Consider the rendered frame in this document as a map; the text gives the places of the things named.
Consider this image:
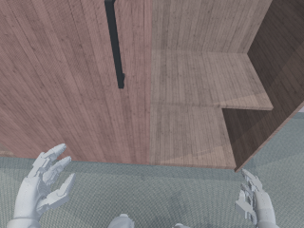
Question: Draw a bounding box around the robot left hand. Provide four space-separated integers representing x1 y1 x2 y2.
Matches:
13 143 76 221

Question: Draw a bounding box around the robot right hand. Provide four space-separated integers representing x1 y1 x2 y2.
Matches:
236 168 276 225

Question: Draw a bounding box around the handle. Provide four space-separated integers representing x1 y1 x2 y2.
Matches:
104 0 125 89

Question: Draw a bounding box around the robot left thigh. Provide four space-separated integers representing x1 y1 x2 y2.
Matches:
106 216 135 228

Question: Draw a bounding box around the robot left forearm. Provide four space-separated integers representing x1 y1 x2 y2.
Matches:
6 217 41 228

